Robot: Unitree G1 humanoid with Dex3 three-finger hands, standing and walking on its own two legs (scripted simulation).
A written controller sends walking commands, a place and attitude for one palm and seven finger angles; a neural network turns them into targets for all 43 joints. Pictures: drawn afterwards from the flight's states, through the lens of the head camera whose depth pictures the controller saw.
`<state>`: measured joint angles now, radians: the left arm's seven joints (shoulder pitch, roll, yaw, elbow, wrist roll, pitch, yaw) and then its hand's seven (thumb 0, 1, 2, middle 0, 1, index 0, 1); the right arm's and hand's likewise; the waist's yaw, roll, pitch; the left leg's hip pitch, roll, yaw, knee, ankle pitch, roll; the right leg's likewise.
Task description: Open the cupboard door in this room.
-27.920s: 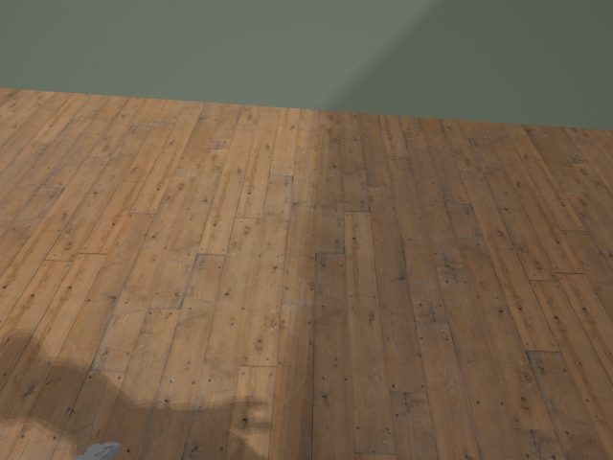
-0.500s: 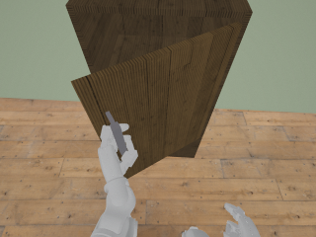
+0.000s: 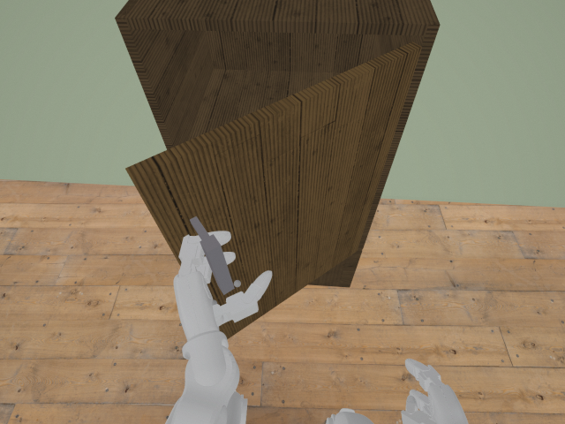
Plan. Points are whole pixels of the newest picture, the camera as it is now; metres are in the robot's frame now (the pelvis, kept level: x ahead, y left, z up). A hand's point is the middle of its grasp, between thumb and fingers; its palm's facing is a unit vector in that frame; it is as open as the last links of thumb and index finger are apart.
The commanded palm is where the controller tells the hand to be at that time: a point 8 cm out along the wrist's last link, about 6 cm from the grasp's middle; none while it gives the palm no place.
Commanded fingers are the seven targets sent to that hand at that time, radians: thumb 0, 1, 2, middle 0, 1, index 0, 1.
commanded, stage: open thumb and fingers to let go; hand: left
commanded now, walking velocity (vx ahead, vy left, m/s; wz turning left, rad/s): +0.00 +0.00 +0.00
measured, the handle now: (212, 257) +0.34 +0.12 +0.04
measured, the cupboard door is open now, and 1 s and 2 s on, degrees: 39 40 40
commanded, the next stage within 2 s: slide the hand sideways off the handle in 0.44 s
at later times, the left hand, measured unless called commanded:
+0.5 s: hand (237, 288) +0.29 +0.08 +0.03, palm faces +0.31 -0.95 +0.00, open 15.1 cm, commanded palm +0.25 +0.13 +0.03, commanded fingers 0.00 -0.50 0.30 -0.15 -0.30 -0.15 -0.30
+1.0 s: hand (221, 323) +0.25 +0.10 +0.03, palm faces -0.12 -0.99 +0.02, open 16.2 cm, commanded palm +0.23 +0.16 +0.03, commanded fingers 0.00 -0.50 0.30 -0.15 -0.30 -0.15 -0.30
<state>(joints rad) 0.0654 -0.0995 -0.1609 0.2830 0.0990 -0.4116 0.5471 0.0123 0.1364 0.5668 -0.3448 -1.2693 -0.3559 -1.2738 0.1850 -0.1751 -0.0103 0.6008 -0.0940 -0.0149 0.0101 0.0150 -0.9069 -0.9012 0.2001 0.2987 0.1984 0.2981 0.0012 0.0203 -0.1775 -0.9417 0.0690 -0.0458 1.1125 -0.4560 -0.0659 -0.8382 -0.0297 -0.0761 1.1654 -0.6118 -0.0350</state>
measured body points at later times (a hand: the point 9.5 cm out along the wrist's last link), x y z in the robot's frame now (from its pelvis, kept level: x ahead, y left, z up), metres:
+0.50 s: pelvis -0.01 +0.02 +0.00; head +0.05 +0.01 +0.44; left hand +0.27 +0.13 +0.04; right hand +0.17 -0.20 -0.11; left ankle +0.04 +0.17 -0.65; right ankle -0.02 -0.09 -0.65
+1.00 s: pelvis -0.01 +0.04 -0.01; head +0.05 +0.04 +0.43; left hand +0.25 +0.15 +0.04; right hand +0.15 -0.19 -0.10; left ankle +0.04 +0.17 -0.65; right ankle -0.02 -0.09 -0.65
